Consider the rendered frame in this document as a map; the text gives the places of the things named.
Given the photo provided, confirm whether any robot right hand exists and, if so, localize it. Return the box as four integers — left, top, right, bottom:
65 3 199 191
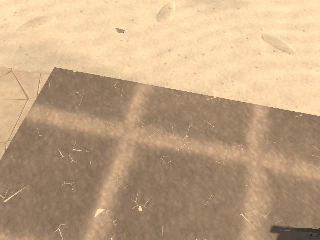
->
290 228 320 240

